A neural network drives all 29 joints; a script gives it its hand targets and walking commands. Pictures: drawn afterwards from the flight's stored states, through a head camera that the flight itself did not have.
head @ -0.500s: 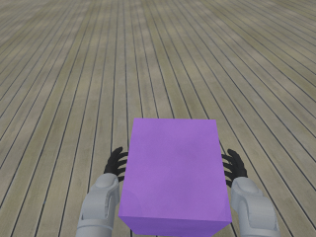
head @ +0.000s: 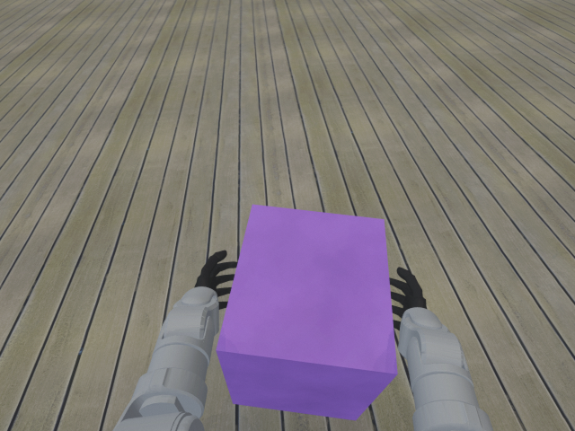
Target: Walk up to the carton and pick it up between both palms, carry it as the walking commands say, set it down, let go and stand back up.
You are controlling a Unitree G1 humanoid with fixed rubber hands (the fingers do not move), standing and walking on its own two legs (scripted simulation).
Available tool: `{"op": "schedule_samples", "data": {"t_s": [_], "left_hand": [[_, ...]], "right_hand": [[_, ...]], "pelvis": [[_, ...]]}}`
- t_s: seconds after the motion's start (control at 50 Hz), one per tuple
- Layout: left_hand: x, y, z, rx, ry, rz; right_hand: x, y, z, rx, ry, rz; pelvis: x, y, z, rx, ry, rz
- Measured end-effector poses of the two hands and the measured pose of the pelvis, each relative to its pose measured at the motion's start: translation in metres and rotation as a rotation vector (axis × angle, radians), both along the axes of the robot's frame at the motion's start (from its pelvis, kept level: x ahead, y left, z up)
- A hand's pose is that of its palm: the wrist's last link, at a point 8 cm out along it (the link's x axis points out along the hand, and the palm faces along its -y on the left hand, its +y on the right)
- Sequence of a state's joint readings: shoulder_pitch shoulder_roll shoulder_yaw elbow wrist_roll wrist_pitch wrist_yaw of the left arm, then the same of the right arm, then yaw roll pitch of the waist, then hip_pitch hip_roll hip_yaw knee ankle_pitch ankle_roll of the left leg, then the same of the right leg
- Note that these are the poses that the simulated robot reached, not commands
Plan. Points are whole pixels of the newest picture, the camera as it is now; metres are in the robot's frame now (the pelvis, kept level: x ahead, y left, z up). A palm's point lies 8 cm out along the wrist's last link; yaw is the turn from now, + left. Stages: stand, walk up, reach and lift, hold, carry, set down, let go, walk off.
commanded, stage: set down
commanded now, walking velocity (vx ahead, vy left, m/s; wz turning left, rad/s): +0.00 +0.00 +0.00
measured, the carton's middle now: (305, 315) +0.34 -0.02 -0.07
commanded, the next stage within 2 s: none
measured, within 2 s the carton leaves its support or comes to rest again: neither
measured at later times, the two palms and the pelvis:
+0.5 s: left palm (233, 320) +0.35 +0.10 -0.09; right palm (411, 339) +0.29 -0.20 -0.10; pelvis +0.00 -0.01 -0.02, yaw +0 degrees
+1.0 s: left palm (240, 344) +0.34 +0.10 -0.17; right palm (403, 350) +0.31 -0.21 -0.19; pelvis -0.06 -0.03 -0.07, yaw +2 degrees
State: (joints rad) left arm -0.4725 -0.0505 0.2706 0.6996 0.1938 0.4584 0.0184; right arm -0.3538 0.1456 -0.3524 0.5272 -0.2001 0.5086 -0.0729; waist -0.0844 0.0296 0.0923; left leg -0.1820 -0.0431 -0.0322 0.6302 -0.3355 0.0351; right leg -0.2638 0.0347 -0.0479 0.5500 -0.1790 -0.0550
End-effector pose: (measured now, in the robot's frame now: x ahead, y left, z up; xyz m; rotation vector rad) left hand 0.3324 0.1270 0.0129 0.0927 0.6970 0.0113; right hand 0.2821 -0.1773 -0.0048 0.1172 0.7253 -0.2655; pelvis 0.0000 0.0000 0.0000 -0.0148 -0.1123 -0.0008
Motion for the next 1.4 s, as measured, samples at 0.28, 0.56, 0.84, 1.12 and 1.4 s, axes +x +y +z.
{"op": "schedule_samples", "data": {"t_s": [0.28,0.56,0.84,1.12,1.4], "left_hand": [[0.029,-0.017,-0.049,-0.034,0.051,-0.002],[0.01,-0.024,-0.123,-0.019,-0.021,0.006],[0.006,-0.031,-0.161,0.085,-0.042,-0.055],[0.027,-0.031,-0.209,0.08,-0.023,-0.018],[0.055,-0.041,-0.258,0.033,-0.027,-0.002]], "right_hand": [[0.012,-0.013,-0.053,-0.026,0.064,-0.01],[0.013,-0.025,-0.113,-0.105,0.001,0.057],[0.008,-0.033,-0.163,-0.135,-0.002,0.098],[0.037,-0.035,-0.215,-0.114,-0.002,0.097],[0.058,-0.044,-0.264,-0.106,0.018,0.081]], "pelvis": [[0.021,-0.003,0.0,0.005,0.183,0.0],[-0.009,-0.009,-0.025,0.014,0.428,0.008],[-0.053,-0.022,-0.055,0.029,0.428,0.014],[-0.064,-0.033,-0.09,0.043,0.495,0.024],[-0.064,-0.031,-0.12,0.041,0.602,0.022]]}}
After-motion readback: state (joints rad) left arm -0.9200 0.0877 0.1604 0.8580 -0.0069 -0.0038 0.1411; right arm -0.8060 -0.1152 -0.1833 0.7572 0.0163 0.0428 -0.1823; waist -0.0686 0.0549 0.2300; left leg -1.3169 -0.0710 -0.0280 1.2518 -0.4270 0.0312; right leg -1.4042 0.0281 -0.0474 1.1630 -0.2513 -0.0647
